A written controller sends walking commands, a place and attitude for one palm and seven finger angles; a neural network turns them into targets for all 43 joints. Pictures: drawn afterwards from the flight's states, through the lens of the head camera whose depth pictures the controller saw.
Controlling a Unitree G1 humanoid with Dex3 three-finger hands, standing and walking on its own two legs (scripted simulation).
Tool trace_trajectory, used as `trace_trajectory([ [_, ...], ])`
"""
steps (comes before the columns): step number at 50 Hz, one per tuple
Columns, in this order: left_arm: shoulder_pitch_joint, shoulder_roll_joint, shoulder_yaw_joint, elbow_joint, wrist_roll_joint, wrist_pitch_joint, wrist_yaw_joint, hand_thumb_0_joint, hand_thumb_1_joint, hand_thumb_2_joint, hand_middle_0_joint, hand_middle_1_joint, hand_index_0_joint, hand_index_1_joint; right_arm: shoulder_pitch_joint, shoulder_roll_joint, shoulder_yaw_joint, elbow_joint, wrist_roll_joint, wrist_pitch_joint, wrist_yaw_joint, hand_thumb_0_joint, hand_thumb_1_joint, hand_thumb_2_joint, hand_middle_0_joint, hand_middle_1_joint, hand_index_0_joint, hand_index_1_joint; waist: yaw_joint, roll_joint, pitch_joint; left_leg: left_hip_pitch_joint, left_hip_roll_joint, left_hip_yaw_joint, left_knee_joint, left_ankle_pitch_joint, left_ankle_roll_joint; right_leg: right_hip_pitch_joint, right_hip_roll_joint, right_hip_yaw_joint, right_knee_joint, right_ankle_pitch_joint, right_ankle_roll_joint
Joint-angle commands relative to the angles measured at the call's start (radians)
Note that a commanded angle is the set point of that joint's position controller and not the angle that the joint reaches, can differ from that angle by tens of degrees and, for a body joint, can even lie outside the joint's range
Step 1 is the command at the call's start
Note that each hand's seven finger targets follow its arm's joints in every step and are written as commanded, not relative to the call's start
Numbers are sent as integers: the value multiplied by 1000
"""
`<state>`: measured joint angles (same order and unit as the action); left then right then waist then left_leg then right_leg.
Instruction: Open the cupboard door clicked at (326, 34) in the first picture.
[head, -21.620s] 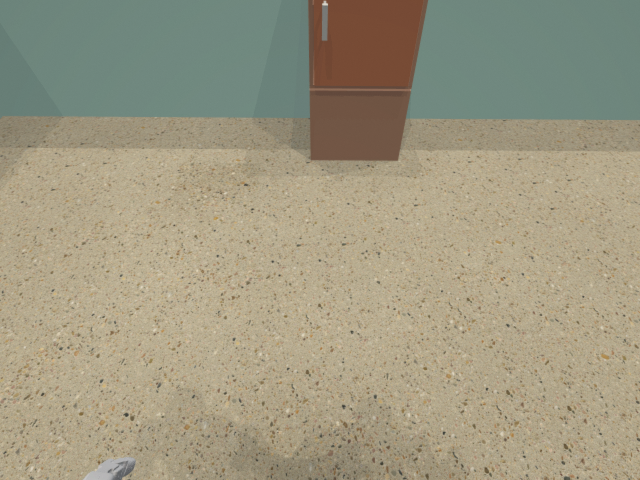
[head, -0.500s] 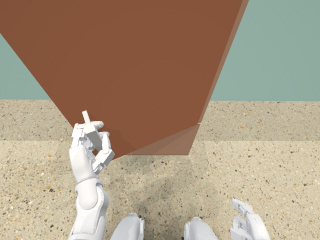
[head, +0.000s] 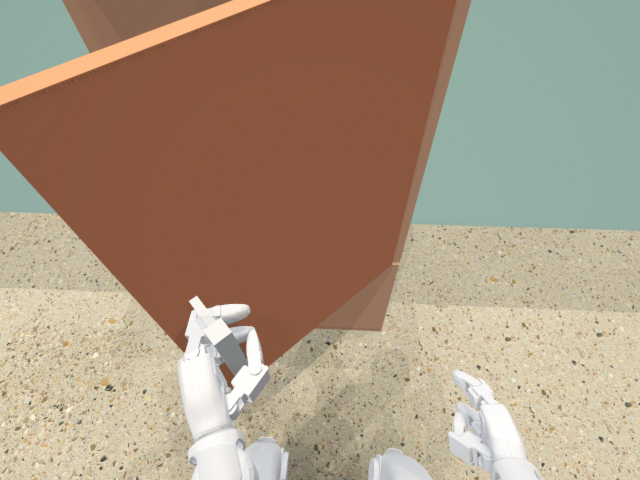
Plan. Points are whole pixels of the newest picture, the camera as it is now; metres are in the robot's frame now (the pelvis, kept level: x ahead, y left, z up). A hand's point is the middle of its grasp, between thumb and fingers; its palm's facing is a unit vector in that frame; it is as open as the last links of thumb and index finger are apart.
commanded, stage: open thumb and fingers to let go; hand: left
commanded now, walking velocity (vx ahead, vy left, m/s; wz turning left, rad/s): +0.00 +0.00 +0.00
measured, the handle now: (220, 339) +0.28 +0.14 +0.03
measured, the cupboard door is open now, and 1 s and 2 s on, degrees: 44 44 44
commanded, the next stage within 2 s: slide the hand sideways off the handle in 0.70 s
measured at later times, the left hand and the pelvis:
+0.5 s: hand (253, 368) +0.25 +0.09 +0.03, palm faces +0.38 -0.92 -0.02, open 13.6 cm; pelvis -0.01 -0.01 +0.00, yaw +0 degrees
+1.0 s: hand (237, 393) +0.22 +0.11 +0.03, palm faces -0.11 -0.99 -0.04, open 15.9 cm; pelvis -0.02 +0.03 -0.01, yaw -1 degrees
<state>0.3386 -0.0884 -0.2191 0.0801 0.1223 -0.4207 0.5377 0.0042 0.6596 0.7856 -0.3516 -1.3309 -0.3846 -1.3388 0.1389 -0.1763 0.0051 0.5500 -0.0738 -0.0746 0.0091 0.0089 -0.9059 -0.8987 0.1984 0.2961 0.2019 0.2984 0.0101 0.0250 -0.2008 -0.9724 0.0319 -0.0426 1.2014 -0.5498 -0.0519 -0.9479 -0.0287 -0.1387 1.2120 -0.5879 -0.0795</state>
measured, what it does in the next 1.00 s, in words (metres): stands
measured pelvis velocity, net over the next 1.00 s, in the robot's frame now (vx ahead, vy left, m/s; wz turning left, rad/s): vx -0.02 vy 0.03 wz -0.02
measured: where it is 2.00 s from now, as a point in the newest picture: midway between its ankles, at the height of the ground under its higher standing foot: outside the picture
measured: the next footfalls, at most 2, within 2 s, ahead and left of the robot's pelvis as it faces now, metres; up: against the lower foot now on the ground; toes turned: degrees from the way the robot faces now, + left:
none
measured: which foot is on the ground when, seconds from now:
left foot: down 0.00-1.00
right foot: down 0.00-1.00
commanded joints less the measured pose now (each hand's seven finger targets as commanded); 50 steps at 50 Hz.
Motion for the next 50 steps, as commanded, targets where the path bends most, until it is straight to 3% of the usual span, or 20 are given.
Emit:
trace_trajectory([
  [1,-56,-29,21,-232,-10,-58,-4,0,410,690,-365,-1298,-365,-1298,-26,-72,-33,-148,7,-54,-9,0,-900,-900,200,300,200,300,-22,-117,-264,73,-62,19,-99,213,51,307,-25,201,-269,419,89],
  [4,-39,4,41,-240,-21,-53,-24,0,200,600,-350,-1275,-350,-1275,-13,-72,-38,-150,12,-51,-16,0,-900,-900,200,300,200,300,-31,-154,-256,39,-58,13,-90,217,49,365,-46,247,-287,489,103],
  [6,-37,0,35,-240,-27,-53,-34,0,60,540,-340,-1260,-340,-1260,-6,-73,-35,-146,11,-49,-15,0,-900,-900,200,300,200,300,-35,-148,-241,33,-57,11,-92,214,49,364,-49,248,-285,508,106],
  [14,-78,19,57,-214,-36,-94,-47,0,-500,300,-300,-1200,-300,-1200,-18,-84,-43,-135,10,-59,-15,0,-900,-900,200,300,200,300,-38,-133,-197,1,-56,3,-74,162,51,293,-50,261,-289,361,101],
  [16,-63,14,57,-213,-41,-96,-45,0,-500,300,-300,-1200,-300,-1200,-17,-85,-44,-137,9,-62,-13,0,-900,-900,200,300,200,300,-32,-130,-222,5,-59,9,-76,160,51,300,-49,256,-284,354,100],
  [19,-35,34,88,-211,-54,-93,-44,0,-500,300,-275,-1050,-275,-1050,-8,-84,-48,-141,13,-60,-15,0,-900,-900,200,300,200,300,-22,-154,-237,0,-58,9,-79,173,49,334,-50,265,-287,391,102],
  [20,-38,29,85,-221,-55,-91,-43,0,-500,300,-267,-1000,-267,-1000,-12,-85,-48,-142,14,-58,-14,0,-900,-900,200,300,200,300,-19,-131,-238,8,-59,14,-86,174,49,331,-48,256,-284,377,98],
  [25,-46,19,79,-216,-59,-82,-35,0,-500,300,-225,-750,-225,-750,-13,-85,-44,-144,14,-58,-15,0,-900,-900,200,300,200,300,-23,-133,-220,25,-59,15,-91,172,53,301,-38,234,-286,342,94],
  [26,-61,22,84,-221,-57,-84,-30,0,-500,300,-217,-700,-217,-700,-10,-85,-45,-142,15,-57,-16,0,-900,-900,200,300,200,300,-25,-146,-223,32,-58,14,-93,177,53,297,-33,225,-279,344,93],
  [31,-108,0,55,-201,-32,-75,-10,0,-500,300,-175,-450,-175,-450,-19,-88,-38,-146,11,-57,-14,0,-900,-900,200,300,200,300,-25,-106,-183,69,-58,14,-110,174,58,219,-6,167,-258,263,73],
  [34,-115,2,58,-193,-11,-69,5,0,-500,300,-150,-300,-150,-300,-18,-87,-37,-150,8,-54,-15,0,-900,-900,200,300,200,300,-17,-83,-195,87,-58,14,-118,184,59,204,4,145,-244,254,65],
  [36,-117,-41,12,-210,-6,-64,7,0,-500,300,-150,-300,-150,-300,-22,-88,-33,-157,8,-56,-10,0,-900,-900,200,300,200,300,-22,-63,-210,117,-58,15,-127,191,60,183,12,117,-228,260,61],
  [40,-158,-46,10,-189,-4,-46,18,0,-500,300,-150,-300,-150,-300,-32,-92,-30,-155,7,-54,-13,0,-900,-900,200,300,200,300,-28,-99,-188,109,-56,6,-130,168,61,158,18,102,-227,220,61],
  [41,-176,75,-164,-201,85,-81,-171,0,-500,300,-150,-300,-150,-300,31,-136,-28,-145,14,-53,-6,0,-900,-900,200,300,200,300,-123,-129,-137,101,-51,18,-96,151,76,107,5,131,-219,251,68],
  [42,-219,149,-76,-253,48,-119,-275,0,-500,300,-150,-300,-150,-300,26,-123,-37,-156,18,-48,-9,0,-900,-900,200,300,200,300,-80,-74,-184,88,-51,18,-87,160,78,143,2,145,-207,271,56],
  [43,-210,181,-61,-276,33,-138,-341,0,-500,300,-150,-300,-150,-300,23,-125,-39,-164,21,-43,-15,0,-900,-900,200,300,200,300,-61,-60,-236,99,-53,18,-87,180,81,181,2,154,-192,300,50],
  [44,-201,184,-68,-306,12,-145,-396,0,-500,300,-150,-300,-150,-300,24,-127,-39,-181,24,-42,-17,0,-900,-900,200,300,200,300,-59,-18,-258,113,-54,18,-83,202,82,183,3,152,-177,324,44],
  [46,-129,157,-89,-310,-59,-154,-518,0,-500,300,-150,-300,-150,-300,17,-127,-39,-207,43,-50,-14,0,-900,-900,200,300,200,300,-63,-29,-240,116,-52,16,-80,192,83,168,6,145,-179,308,45],
  [49,-76,70,-82,-356,-209,-110,-576,0,-500,300,-150,-300,-150,-300,-1,-127,-32,-264,72,-65,-18,0,-900,-900,200,300,200,300,-40,-13,-219,135,-58,1,-118,154,79,167,20,114,-200,217,39],
  [50,-29,75,-48,-344,-230,-92,-567,0,-500,300,-150,-300,-150,-300,6,-132,-36,-268,75,-65,-19,0,-900,-900,200,300,200,300,-34,-59,-207,137,-54,-5,-127,150,76,156,26,96,-197,201,42],
])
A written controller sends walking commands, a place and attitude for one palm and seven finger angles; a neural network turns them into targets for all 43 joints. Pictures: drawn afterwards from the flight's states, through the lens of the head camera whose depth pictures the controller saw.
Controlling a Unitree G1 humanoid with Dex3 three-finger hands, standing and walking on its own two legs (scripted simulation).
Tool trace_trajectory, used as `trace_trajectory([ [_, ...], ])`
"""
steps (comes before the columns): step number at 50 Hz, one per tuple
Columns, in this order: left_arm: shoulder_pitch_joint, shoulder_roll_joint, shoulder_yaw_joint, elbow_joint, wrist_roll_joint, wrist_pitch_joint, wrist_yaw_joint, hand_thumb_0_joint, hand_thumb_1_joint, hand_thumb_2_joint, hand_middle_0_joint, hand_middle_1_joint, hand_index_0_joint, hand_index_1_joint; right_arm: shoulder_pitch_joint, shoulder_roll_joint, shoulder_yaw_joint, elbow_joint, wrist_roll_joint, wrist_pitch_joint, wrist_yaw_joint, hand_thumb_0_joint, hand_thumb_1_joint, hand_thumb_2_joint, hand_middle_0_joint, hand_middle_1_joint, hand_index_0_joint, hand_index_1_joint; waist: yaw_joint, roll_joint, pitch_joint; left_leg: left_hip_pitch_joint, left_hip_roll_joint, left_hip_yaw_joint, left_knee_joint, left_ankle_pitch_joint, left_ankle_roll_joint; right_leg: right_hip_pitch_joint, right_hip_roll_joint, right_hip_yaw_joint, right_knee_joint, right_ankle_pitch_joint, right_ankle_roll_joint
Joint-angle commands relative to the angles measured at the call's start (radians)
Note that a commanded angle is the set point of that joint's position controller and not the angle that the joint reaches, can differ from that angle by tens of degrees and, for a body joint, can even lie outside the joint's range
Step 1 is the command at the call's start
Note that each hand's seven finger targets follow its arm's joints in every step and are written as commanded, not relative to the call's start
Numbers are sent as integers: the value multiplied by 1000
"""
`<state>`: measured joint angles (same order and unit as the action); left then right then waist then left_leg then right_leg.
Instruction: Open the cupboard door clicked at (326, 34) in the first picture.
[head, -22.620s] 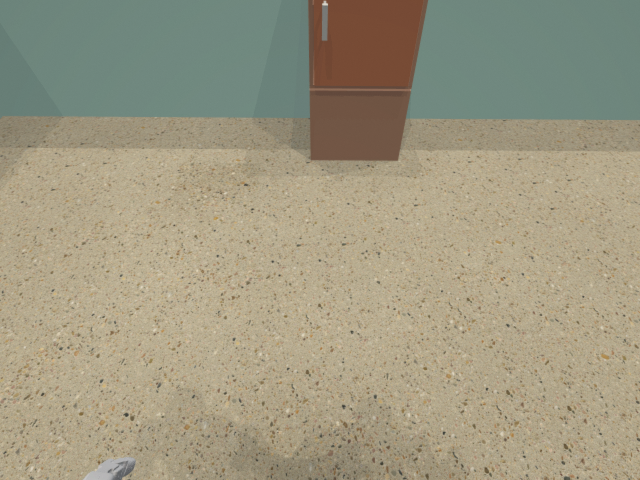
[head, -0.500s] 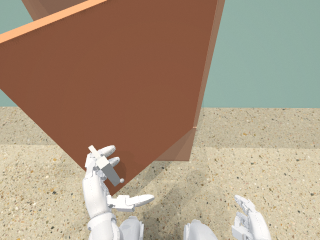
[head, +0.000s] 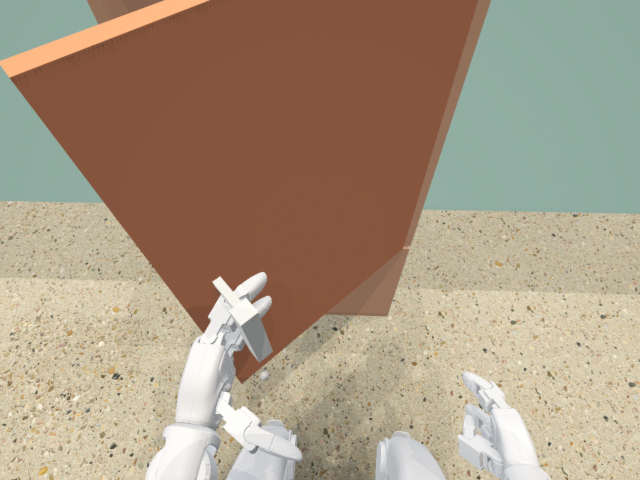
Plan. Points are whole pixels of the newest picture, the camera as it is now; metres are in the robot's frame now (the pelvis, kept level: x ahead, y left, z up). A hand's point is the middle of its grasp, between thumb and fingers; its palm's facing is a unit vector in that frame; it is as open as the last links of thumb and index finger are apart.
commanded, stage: slide the hand sideways off the handle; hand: left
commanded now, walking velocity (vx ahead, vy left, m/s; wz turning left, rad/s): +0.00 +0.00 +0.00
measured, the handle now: (242, 320) +0.29 +0.11 +0.04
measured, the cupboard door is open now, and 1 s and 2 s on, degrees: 44 44 44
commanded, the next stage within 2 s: draw the hand back to the body in 1.00 s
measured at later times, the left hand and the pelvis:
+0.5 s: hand (239, 405) +0.20 +0.10 +0.04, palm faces -0.03 -1.00 +0.01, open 16.0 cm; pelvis +0.01 +0.02 -0.01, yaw -1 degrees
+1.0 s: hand (183, 452) +0.16 +0.15 +0.04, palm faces +0.03 -1.00 -0.04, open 16.2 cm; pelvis +0.00 -0.01 -0.02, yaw -1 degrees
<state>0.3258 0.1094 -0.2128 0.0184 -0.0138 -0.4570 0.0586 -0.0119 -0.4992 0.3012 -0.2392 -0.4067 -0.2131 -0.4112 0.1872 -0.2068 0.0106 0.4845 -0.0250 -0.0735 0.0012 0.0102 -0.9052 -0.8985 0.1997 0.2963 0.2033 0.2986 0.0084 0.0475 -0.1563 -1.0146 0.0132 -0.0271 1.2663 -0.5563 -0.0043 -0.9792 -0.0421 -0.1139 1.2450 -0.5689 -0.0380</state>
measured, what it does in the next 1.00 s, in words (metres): stands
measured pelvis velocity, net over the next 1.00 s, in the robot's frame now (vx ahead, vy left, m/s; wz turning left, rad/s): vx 0.00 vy -0.01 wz -0.01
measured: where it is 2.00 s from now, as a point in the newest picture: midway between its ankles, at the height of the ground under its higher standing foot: outside the picture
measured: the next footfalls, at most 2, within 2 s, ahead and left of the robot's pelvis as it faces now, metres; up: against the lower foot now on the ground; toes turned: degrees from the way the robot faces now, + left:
none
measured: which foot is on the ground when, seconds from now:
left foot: down 0.00-1.00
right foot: down 0.00-1.00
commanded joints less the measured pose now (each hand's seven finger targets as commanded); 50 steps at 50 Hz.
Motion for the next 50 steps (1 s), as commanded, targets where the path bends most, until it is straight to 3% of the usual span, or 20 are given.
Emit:
trace_trajectory([
  [1,19,-128,-43,-300,-102,-43,-72,0,-500,300,-150,-300,-150,-300,-46,-106,-45,-213,26,-66,-10,0,-900,-900,200,300,200,300,-23,-81,-259,186,-34,-23,-197,165,27,181,42,61,-221,182,1],
  [2,62,-122,-33,-304,-94,-31,-48,0,-500,300,-150,-300,-150,-300,-35,-107,-47,-223,24,-63,-7,0,-900,-900,200,300,200,300,-19,-104,-258,190,-30,-27,-202,182,25,173,44,50,-208,196,3],
  [4,104,-94,-22,-328,-54,-25,1,0,-500,300,-150,-300,-150,-300,-29,-104,-46,-241,18,-57,-1,0,-900,-900,200,300,200,300,-6,-91,-257,172,-30,-33,-202,205,22,158,44,41,-175,204,0],
  [7,121,-74,-26,-338,14,-31,56,0,-500,300,-150,-300,-150,-300,-16,-99,-46,-248,9,-44,12,0,-900,-900,200,300,200,300,-15,-87,-219,155,-28,-32,-194,181,18,109,43,42,-157,177,0],
  [10,169,-47,-16,-354,64,-44,80,0,-500,300,-150,-300,-150,-300,-15,-97,-48,-261,4,-30,19,0,-900,-900,200,300,200,300,-7,-72,-216,135,-27,-28,-185,181,15,100,44,49,-139,173,-5],
  [12,215,-42,-15,-379,62,-54,75,0,-500,300,-150,-300,-150,-300,-14,-93,-48,-268,7,-24,24,0,-900,-900,200,300,200,300,-1,-49,-228,143,-27,-26,-185,191,12,103,46,49,-132,186,-8],
  [15,218,-45,-25,-433,36,-59,51,0,-500,300,-150,-300,-150,-300,-19,-96,-45,-280,11,-19,21,0,-900,-900,200,300,200,300,-7,-16,-233,151,-28,-26,-186,174,14,95,48,49,-138,170,-6],
  [22,309,-23,27,-446,-18,-63,6,0,-500,300,-150,-300,-150,-300,-13,-94,-48,-277,18,-20,7,0,-900,-900,200,300,200,300,-8,-64,-230,126,-29,-32,-165,186,16,105,58,41,-130,195,1],
  [25,348,1,62,-460,-31,-67,-16,0,-500,300,-150,-300,-150,-300,-18,-91,-52,-272,19,-19,0,0,-900,-900,200,300,200,300,4,-60,-261,126,-31,-25,-149,232,16,125,58,45,-114,244,1],
  [30,414,31,114,-459,-59,-70,-60,0,-500,300,-150,-300,-150,-300,-32,-83,-61,-265,25,-15,-9,0,-900,-900,200,300,200,300,11,-66,-248,99,-36,-12,-131,233,18,147,57,56,-118,270,5],
  [34,441,68,183,-455,-101,-84,-106,0,-500,300,-150,-300,-150,-300,-39,-78,-71,-246,30,-14,-23,0,-900,-900,200,300,200,300,14,-93,-249,68,-38,-9,-106,243,19,178,58,74,-124,301,7],
  [40,490,91,247,-453,-171,-116,-191,0,-500,300,-150,-300,-150,-300,-59,-77,-82,-228,38,-25,-36,0,-900,-900,200,300,200,300,19,-63,-252,33,-40,-3,-68,245,17,191,49,106,-122,327,15],
  [43,488,99,273,-435,-198,-123,-230,0,-500,300,-150,-300,-150,-300,-64,-79,-88,-223,43,-25,-43,0,-900,-900,200,300,200,300,6,-99,-222,-3,-38,-3,-48,206,18,184,43,129,-142,291,25],
  [48,465,150,336,-428,-240,-132,-298,0,-500,300,-150,-300,-150,-300,-66,-87,-95,-209,50,-33,-60,0,-900,-900,200,300,200,300,4,-86,-232,-42,-34,-3,-16,173,20,172,35,164,-153,225,27],
  [50,462,143,332,-436,-257,-131,-324,0,-500,300,-150,-300,-150,-300,-68,-89,-95,-209,52,-39,-63,0,-900,-900,200,300,200,300,5,-74,-242,-35,-33,-5,-12,182,23,168,36,161,-149,224,25],
])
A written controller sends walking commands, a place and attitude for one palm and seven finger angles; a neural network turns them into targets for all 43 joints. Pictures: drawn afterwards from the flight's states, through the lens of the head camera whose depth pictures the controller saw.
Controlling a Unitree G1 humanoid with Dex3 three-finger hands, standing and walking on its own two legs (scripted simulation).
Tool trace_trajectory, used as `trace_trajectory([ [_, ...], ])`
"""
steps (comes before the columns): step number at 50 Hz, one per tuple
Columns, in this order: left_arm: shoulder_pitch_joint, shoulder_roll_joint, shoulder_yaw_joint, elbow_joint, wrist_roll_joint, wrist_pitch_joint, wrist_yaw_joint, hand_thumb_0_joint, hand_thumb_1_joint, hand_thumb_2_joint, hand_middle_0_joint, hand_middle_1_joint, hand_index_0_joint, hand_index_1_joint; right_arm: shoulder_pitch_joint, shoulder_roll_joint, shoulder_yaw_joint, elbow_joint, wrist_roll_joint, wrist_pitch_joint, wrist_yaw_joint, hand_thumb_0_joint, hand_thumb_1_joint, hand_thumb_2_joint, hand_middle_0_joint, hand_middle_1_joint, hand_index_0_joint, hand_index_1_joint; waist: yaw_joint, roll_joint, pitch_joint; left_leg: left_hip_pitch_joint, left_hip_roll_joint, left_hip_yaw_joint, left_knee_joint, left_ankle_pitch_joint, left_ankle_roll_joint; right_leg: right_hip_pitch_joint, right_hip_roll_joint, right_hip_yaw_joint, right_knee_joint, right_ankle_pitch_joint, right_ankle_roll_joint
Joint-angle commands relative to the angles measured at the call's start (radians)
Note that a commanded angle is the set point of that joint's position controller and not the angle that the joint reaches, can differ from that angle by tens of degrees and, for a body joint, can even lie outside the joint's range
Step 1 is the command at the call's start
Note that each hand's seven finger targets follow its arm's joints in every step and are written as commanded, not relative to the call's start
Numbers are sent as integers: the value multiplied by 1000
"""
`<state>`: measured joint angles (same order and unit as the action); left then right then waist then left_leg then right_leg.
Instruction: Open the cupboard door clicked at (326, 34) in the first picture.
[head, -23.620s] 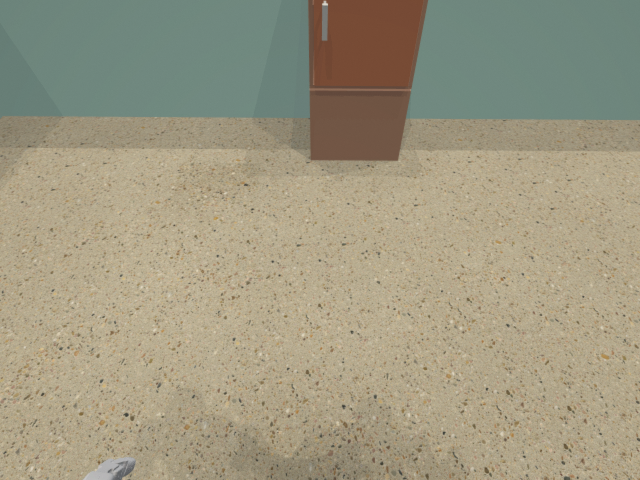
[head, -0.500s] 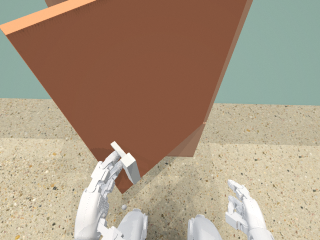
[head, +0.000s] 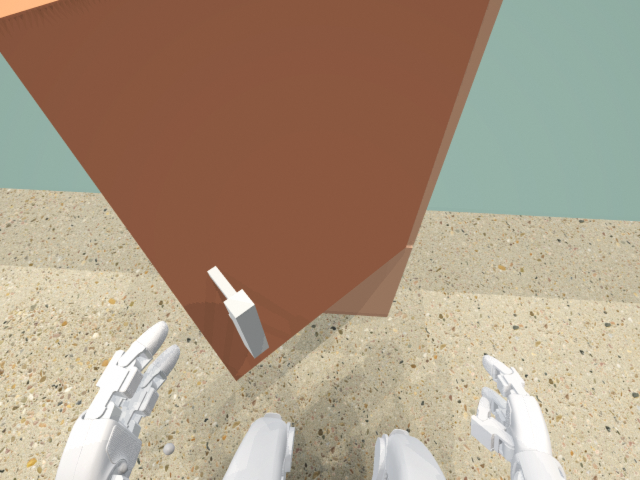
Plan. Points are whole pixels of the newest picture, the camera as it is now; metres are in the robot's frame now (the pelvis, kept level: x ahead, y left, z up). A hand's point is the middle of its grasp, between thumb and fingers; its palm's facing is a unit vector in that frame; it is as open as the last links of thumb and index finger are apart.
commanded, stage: draw the hand back to the body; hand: left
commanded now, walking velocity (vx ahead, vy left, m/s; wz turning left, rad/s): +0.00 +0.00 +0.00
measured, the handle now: (238, 313) +0.29 +0.13 +0.06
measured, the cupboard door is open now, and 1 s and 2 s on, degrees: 44 44 44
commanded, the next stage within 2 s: step back with the hand held close in 1.68 s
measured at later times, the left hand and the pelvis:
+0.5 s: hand (99, 435) +0.15 +0.19 +0.13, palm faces +0.03 -1.00 -0.05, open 16.3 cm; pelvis +0.00 +0.02 +0.05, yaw +0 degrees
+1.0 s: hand out of the picture +0.20 +0.27 +0.21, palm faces +0.34 -0.85 -0.41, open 12.7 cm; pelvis +0.04 +0.03 +0.11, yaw +0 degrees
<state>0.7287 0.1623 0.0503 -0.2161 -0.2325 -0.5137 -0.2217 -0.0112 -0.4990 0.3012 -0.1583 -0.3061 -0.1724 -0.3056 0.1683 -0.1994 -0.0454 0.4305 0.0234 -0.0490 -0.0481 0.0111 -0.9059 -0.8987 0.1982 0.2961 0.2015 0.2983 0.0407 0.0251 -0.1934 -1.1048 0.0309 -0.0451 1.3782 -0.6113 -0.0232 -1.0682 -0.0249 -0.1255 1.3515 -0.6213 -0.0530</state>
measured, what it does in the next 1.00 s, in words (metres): rises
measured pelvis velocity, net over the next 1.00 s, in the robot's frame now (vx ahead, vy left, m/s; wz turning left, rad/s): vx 0.04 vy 0.03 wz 0.00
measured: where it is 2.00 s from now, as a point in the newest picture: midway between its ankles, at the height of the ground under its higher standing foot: outside the picture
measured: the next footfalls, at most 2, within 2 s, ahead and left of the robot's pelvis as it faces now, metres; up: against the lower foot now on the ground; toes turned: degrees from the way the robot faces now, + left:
none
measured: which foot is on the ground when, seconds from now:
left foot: down 0.00-1.00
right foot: down 0.00-1.00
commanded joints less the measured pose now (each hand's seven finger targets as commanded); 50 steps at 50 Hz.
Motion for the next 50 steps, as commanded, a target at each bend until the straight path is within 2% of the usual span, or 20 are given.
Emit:
trace_trajectory([
  [1,52,79,55,-215,-47,-75,-56,0,-500,300,-150,-300,-150,-300,-49,-100,-37,-159,4,-69,-13,0,-900,-900,200,300,200,300,-28,-32,-210,61,-52,13,-125,235,43,252,18,171,-255,266,39],
  [5,27,88,61,-217,-60,-57,-62,0,-500,300,-150,-300,-150,-300,-52,-107,-39,-162,6,-76,-19,0,-900,-900,200,300,200,300,-30,-49,-195,58,-48,5,-129,204,48,222,24,167,-267,177,35],
  [9,22,179,119,-365,-54,-2,-17,0,-500,300,-150,-300,-150,-300,-34,-110,-34,-196,18,-64,-31,0,-900,-900,200,300,200,300,1,41,-240,156,-43,9,-216,207,50,267,34,149,-308,124,24],
  [12,58,144,100,-384,-44,63,17,0,-500,300,-150,-300,-150,-300,-19,-98,-28,-213,28,-47,-33,0,-900,-900,200,300,200,300,-7,27,-184,223,-46,6,-288,196,50,289,43,114,-356,123,27],
  [17,74,127,111,-302,-49,149,40,0,-500,300,-150,-300,-150,-300,-23,-101,-14,-216,33,-31,-42,0,-900,-900,200,300,200,300,-31,-59,-48,231,-49,-1,-356,118,47,311,44,105,-456,13,40],
  [19,56,127,108,-286,-51,159,41,0,-500,300,-150,-300,-150,-300,-27,-106,-6,-214,33,-35,-46,0,-900,-900,200,300,200,300,-36,-57,-3,243,-48,-8,-386,100,47,321,43,99,-480,-10,37],
  [20,48,131,104,-304,-47,159,38,0,-500,300,-150,-300,-150,-300,-21,-110,-2,-219,34,-41,-47,0,-900,-900,200,300,200,300,-36,-23,1,265,-48,-4,-398,98,47,317,43,96,-485,-5,37],
  [21,19,146,114,-315,-51,154,38,0,-500,300,-150,-300,-150,-300,-10,-111,1,-214,32,-46,-48,0,-900,-900,200,300,200,300,-43,-31,7,279,-47,-8,-410,100,47,325,42,92,-492,4,37],
  [25,12,192,154,-391,-61,119,33,0,-500,300,-150,-300,-150,-300,3,-112,7,-207,33,-74,-47,0,-900,-900,200,300,200,300,-23,39,-41,368,-45,-7,-451,167,46,384,50,81,-498,97,28],
  [27,-6,193,152,-429,-68,109,31,0,-430,330,-153,-300,-153,-300,11,-111,12,-202,36,-89,-43,0,-900,-900,200,300,200,300,-24,76,-47,416,-43,-12,-482,184,43,398,55,64,-501,137,27],
  [30,6,202,183,-406,-82,130,25,0,-325,375,-156,-300,-156,-300,7,-112,13,-183,41,-104,-41,0,-900,-900,200,300,200,300,-23,65,-31,451,-39,-15,-504,227,42,436,59,54,-522,193,27],
  [31,62,388,241,-440,90,250,174,0,-290,390,-158,-300,-158,-300,13,-118,9,-198,25,-73,-78,0,-900,-900,200,300,200,300,48,88,-93,486,-16,8,-581,247,40,515,23,115,-573,220,9],
  [32,91,277,179,-478,108,317,236,0,-255,405,-159,-300,-159,-300,13,-93,22,-217,22,-63,-91,0,-900,-900,200,300,200,300,13,90,-31,505,-21,17,-600,263,39,514,19,96,-593,244,17],
  [33,96,246,158,-472,121,353,265,0,-220,420,-160,-300,-160,-300,17,-93,23,-206,22,-57,-95,0,-900,-900,200,300,200,300,5,68,-16,515,-17,10,-610,278,35,523,18,82,-596,261,20],
  [35,109,223,145,-444,151,413,308,0,-150,450,-162,-300,-162,-300,18,-89,30,-182,19,-42,-94,0,-900,-900,200,300,200,300,0,73,34,545,-11,17,-625,345,39,563,19,66,-614,317,24],
  [39,43,280,189,-468,177,454,361,0,-10,510,-168,-300,-168,-300,5,-100,44,-161,10,-42,-98,0,-900,-900,200,300,200,300,1,-8,34,634,-9,20,-672,424,49,651,17,61,-677,400,29],
  [42,-28,298,212,-456,184,464,385,0,95,555,-171,-300,-171,-300,0,-108,53,-143,7,-56,-102,0,-900,-900,200,300,200,300,-2,-28,58,693,-9,24,-722,407,52,689,11,63,-728,398,34],
  [46,-110,311,232,-470,190,464,395,0,235,615,-176,-300,-176,-300,-11,-117,63,-111,3,-84,-100,0,-900,-900,200,300,200,300,1,2,79,769,-9,19,-786,440,51,744,8,61,-776,419,35],
  [47,-119,315,239,-485,193,461,396,0,270,630,-178,-300,-178,-300,-14,-119,64,-103,4,-92,-97,0,-900,-900,200,300,200,300,5,41,70,794,-10,19,-797,468,49,760,8,62,-783,437,34],
  [50,-154,321,258,-485,192,458,396,0,375,675,-181,-300,-181,-300,-29,-119,69,-79,1,-109,-86,0,-900,-900,200,300,200,300,10,50,100,830,-7,10,-841,511,40,802,9,59,-815,455,32],
])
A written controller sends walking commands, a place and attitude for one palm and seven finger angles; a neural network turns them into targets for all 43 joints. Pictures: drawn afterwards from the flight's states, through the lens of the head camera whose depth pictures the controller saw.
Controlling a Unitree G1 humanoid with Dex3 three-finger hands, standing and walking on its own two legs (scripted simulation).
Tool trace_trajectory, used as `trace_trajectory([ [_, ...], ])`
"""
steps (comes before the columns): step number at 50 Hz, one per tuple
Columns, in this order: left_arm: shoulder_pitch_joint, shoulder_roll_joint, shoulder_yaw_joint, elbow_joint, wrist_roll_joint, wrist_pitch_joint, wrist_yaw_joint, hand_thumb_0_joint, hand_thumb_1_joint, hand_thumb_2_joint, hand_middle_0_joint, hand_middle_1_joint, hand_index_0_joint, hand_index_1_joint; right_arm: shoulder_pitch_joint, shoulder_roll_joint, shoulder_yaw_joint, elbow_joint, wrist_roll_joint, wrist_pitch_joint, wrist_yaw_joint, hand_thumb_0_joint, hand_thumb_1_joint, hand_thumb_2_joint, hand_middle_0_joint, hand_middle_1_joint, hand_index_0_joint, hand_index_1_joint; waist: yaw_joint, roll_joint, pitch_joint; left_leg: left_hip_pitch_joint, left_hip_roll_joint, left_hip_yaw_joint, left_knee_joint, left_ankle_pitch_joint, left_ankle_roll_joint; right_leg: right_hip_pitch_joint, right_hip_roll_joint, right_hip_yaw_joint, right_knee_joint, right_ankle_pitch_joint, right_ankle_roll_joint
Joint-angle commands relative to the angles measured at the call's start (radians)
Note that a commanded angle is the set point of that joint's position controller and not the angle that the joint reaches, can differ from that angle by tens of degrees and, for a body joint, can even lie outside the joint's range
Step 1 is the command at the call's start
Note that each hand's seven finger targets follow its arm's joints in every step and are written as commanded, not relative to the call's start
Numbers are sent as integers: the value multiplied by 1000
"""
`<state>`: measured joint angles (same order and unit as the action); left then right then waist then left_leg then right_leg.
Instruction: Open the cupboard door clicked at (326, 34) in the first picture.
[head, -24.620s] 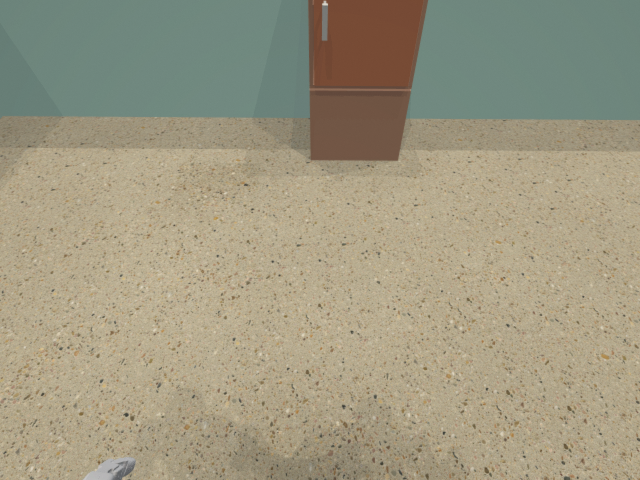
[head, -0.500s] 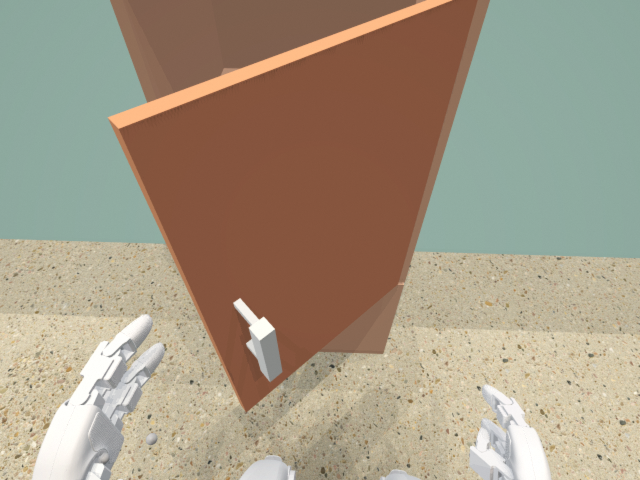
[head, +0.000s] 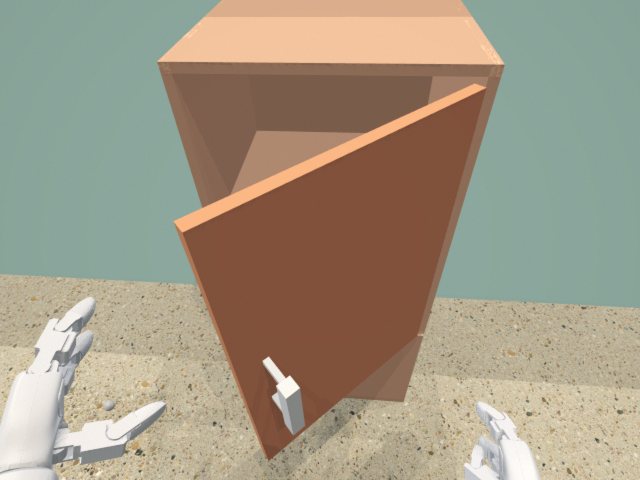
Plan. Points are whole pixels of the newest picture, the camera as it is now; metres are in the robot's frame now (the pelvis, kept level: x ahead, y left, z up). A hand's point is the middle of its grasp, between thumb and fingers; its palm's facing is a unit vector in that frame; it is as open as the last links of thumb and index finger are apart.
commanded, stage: draw the hand back to the body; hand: left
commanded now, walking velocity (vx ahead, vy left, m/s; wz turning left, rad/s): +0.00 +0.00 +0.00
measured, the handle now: (283, 395) +0.25 +0.09 -0.05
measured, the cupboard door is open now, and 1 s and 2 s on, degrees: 44 44 44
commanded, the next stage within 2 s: step back with the hand held close in 0.68 s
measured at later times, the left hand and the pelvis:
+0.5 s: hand (83, 333) +0.19 +0.25 +0.18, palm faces +0.44 -0.81 -0.39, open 7.7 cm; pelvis +0.00 -0.01 +0.02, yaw -1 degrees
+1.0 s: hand (86, 337) +0.19 +0.24 +0.17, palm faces +0.38 -0.80 -0.46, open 7.4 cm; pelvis -0.02 -0.02 +0.03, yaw -1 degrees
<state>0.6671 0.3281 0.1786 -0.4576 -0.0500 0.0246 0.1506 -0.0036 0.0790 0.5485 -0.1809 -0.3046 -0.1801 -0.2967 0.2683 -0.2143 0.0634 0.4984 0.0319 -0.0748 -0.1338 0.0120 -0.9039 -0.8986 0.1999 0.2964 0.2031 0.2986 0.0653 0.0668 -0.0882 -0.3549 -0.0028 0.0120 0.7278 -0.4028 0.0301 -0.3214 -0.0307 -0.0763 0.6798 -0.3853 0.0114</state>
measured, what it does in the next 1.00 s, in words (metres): stands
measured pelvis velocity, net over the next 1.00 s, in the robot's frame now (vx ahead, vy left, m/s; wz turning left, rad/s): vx -0.02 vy -0.02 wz -0.02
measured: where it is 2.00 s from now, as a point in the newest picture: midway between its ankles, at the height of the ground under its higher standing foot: outside the picture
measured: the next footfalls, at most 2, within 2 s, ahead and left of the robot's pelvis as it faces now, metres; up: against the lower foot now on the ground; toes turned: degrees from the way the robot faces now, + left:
none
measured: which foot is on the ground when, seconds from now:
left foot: down 0.00-1.00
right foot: down 0.00-1.00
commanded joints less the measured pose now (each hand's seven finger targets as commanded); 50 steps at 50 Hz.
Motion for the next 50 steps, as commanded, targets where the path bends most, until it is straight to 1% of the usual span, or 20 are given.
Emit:
trace_trajectory([
  [1,-102,159,141,-249,9,-85,23,0,410,690,-182,-300,-182,-300,-129,-106,-41,-139,-10,-90,4,0,-900,-900,200,300,200,300,-12,24,-11,97,27,-46,-202,331,-14,74,15,9,-152,238,-32],
  [5,-112,174,192,-226,1,-92,15,0,550,750,-187,-300,-187,-300,-148,-106,-43,-111,-16,-99,20,0,-900,-900,200,300,200,300,1,12,6,143,35,-43,-244,450,-26,144,16,6,-186,320,-33],
  [10,-183,196,259,-193,-14,-105,3,0,725,825,-194,-300,-194,-300,-175,-107,-49,-86,-21,-90,32,0,-900,-900,200,300,200,300,5,-25,37,184,34,-23,-290,461,-23,192,21,10,-241,367,-31],
  [15,-276,222,309,-194,-20,-126,0,0,900,900,-200,-300,-200,-300,-189,-110,-57,-60,-26,-87,37,0,-900,-900,200,300,200,300,4,20,22,235,28,-7,-319,453,-19,226,20,19,-281,386,-30],
  [19,-208,142,245,-107,-26,-120,-23,0,900,900,-200,-300,-200,-300,-195,-116,-70,-52,-27,-73,49,0,-900,-900,200,300,200,300,3,-44,54,242,31,-1,-341,447,-12,232,23,16,-308,383,-26],
  [25,-268,218,294,-207,-18,-143,-17,0,900,900,-200,-300,-200,-300,-216,-115,-76,-52,-34,-76,45,0,-900,-900,200,300,200,300,11,-8,-7,272,16,4,-353,412,-7,270,23,33,-328,382,-26],
  [28,-269,224,301,-212,-16,-148,-12,0,900,900,-200,-300,-200,-300,-220,-107,-73,-43,-33,-86,41,0,-900,-900,200,300,200,300,11,29,13,283,11,13,-352,397,-7,253,23,38,-346,374,-26],
  [29,-276,230,302,-213,-16,-148,-12,0,900,900,-200,-300,-200,-300,-221,-108,-73,-38,-34,-88,38,0,-900,-900,200,300,200,300,9,10,23,278,11,8,-351,403,-7,259,23,37,-351,384,-29],
  [32,-266,199,283,-167,-19,-146,-17,0,900,900,-200,-300,-200,-300,-222,-107,-75,-30,-32,-89,39,0,-900,-900,200,300,200,300,3,-24,67,279,14,14,-361,375,-6,230,27,37,-368,354,-21],
  [35,-268,176,265,-120,-20,-145,-22,0,900,900,-200,-300,-200,-300,-225,-109,-78,-21,-31,-87,38,0,-900,-900,200,300,200,300,0,-21,101,278,14,18,-372,332,-4,210,27,42,-390,300,-19],
  [38,-266,184,272,-123,-21,-154,-24,0,900,900,-200,-300,-200,-300,-222,-109,-81,-20,-35,-89,41,0,-900,-900,200,300,200,300,4,-33,72,288,12,16,-377,332,-1,227,26,43,-389,298,-18],
  [39,-261,190,275,-117,-20,-155,-24,0,900,900,-200,-300,-200,-300,-227,-112,-83,-19,-35,-89,40,0,-900,-900,200,300,200,300,8,-49,69,288,13,15,-376,341,1,235,27,44,-391,309,-19],
  [40,-345,211,281,-130,-18,-157,-22,0,900,900,-200,-300,-200,-300,-233,-115,-83,-12,-33,-89,38,0,-900,-900,200,300,200,300,-1,-35,62,295,11,20,-374,333,2,226,24,53,-396,306,-16],
  [41,-423,317,393,-170,-6,-191,-16,0,900,900,-200,-300,-200,-300,-212,-129,-81,-52,-23,-63,40,0,-900,-900,200,300,200,300,-39,-80,131,215,27,-7,-329,274,12,128,-25,130,-449,332,-11],
  [42,-322,261,353,-90,-6,-192,-24,0,900,900,-200,-300,-200,-300,-215,-118,-83,-32,-32,-46,39,0,-900,-900,200,300,200,300,-44,-132,116,218,25,-11,-305,271,12,118,-47,124,-457,338,-12],
  [43,-291,237,324,-89,-3,-189,-29,0,900,900,-200,-300,-200,-300,-224,-120,-87,-37,-32,-35,43,0,-900,-900,200,300,200,300,-45,-137,114,227,23,-6,-295,285,10,108,-54,129,-456,366,-12],
  [44,-300,244,323,-130,2,-197,-29,0,900,900,-200,-300,-200,-300,-229,-124,-88,-44,-34,-24,42,0,-900,-900,200,300,200,300,-46,-74,98,217,21,-3,-298,312,7,127,-57,112,-436,409,-15],
  [46,-234,223,308,-153,0,-205,-27,0,900,900,-200,-300,-200,-300,-218,-129,-91,-56,-35,-12,42,0,-900,-900,200,300,200,300,-50,-11,34,223,30,-4,-314,364,1,154,-52,93,-394,436,-14],
  [49,-149,238,329,-212,-5,-210,-19,0,900,900,-200,-300,-200,-300,-213,-135,-101,-74,-36,8,40,0,-900,-900,200,300,200,300,-48,28,-59,228,44,-10,-317,500,-2,217,-38,70,-328,534,-11],
  [50,-120,248,347,-217,-9,-209,-16,0,900,900,-200,-300,-200,-300,-212,-128,-104,-83,-33,16,41,0,-900,-900,200,300,200,300,-46,-10,-86,232,52,-11,-312,527,-3,224,-34,68,-311,553,-7],
])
